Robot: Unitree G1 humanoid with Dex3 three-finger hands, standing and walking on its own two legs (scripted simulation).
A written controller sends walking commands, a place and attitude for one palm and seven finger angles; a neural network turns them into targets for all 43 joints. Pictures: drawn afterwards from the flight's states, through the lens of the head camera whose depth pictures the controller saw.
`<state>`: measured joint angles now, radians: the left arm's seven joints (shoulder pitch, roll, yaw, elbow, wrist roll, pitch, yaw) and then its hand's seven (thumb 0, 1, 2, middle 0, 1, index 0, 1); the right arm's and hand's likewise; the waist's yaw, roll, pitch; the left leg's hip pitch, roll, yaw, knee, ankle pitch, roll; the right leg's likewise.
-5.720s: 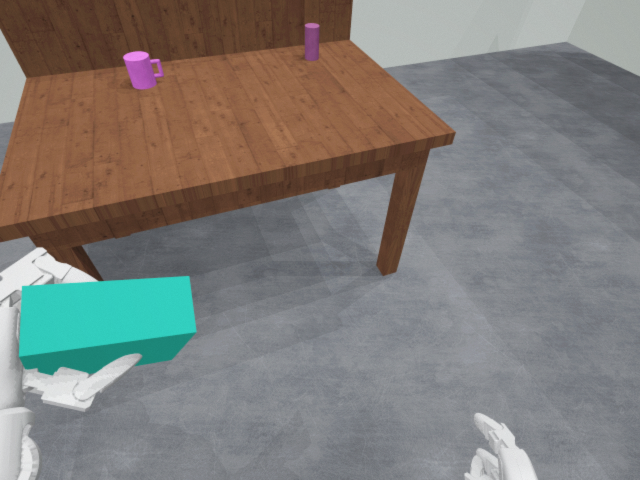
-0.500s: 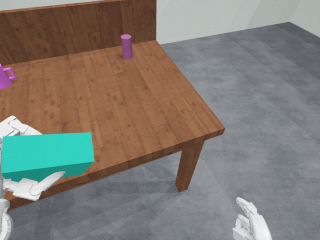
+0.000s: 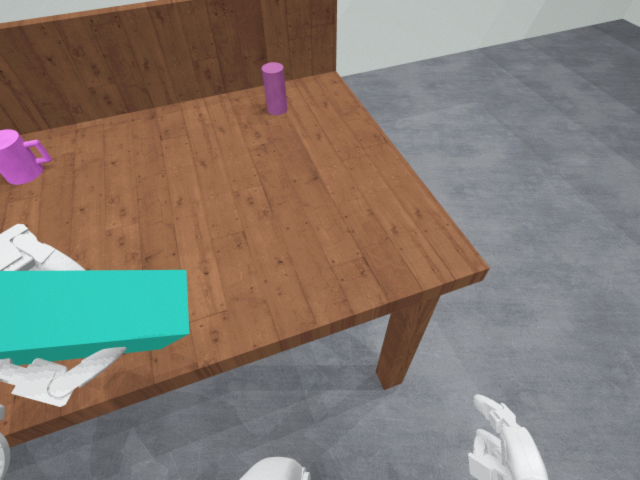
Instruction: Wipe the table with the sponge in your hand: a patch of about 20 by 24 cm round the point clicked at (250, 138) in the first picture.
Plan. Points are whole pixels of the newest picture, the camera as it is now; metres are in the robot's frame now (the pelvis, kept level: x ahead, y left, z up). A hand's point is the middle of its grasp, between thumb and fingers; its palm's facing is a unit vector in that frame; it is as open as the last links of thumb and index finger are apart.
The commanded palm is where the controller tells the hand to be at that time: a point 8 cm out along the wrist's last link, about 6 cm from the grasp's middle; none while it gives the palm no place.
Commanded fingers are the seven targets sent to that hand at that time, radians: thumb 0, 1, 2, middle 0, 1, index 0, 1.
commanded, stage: shuffle to correct the standing spot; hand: left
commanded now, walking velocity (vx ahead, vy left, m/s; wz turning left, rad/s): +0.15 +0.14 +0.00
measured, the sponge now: (123, 316) +0.23 +0.19 +0.16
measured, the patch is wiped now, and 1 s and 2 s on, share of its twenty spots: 0.00 0.00 0.00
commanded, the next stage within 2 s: come to a stop and stand still in 0.06 s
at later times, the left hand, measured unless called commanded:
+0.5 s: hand (11, 265) +0.26 +0.30 +0.19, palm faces +0.32 -0.87 -0.38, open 9.5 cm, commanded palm +0.21 +0.34 +0.19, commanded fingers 0.00 0.10 1.30 -1.20 -1.60 -1.20 -1.60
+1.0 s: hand (24, 270) +0.28 +0.31 +0.16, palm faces +0.23 -0.89 -0.39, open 9.5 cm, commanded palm +0.21 +0.36 +0.19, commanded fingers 0.00 0.10 1.30 -1.20 -1.60 -1.20 -1.60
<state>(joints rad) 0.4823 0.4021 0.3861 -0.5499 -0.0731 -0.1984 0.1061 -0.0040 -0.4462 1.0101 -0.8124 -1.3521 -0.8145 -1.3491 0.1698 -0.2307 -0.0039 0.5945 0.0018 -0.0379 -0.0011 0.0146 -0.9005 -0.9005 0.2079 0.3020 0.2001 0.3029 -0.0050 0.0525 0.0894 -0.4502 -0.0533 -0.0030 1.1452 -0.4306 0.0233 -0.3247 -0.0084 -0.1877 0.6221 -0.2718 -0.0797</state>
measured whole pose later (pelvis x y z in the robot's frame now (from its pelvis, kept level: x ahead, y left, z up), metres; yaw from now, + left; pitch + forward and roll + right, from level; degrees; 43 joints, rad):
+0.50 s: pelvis +0.03 +0.07 +0.02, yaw -3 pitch -2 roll -1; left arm 0.43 0.37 0.37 -0.57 -0.07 -0.13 0.11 0.00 -0.45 1.01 -0.81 -1.35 -0.81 -1.35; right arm 0.13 -0.14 0.04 0.57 0.00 -0.10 -0.02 0.01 -0.90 -0.90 0.21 0.30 0.20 0.30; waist 0.02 -0.02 0.12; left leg -0.22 0.10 0.03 0.48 -0.23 -0.06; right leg -0.19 -0.07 -0.08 0.43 -0.20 0.04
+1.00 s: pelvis +0.03 +0.09 +0.01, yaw -5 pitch -2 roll -1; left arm 0.44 0.39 0.34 -0.49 -0.02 -0.22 0.09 0.00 -0.45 1.02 -0.81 -1.36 -0.81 -1.35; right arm 0.24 -0.24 0.00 0.58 0.00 -0.17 -0.01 0.02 -0.90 -0.90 0.21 0.30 0.20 0.30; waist -0.01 -0.07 0.09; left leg -0.25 0.07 0.06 0.54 -0.26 -0.02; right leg -0.23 -0.09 -0.02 0.46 -0.20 0.07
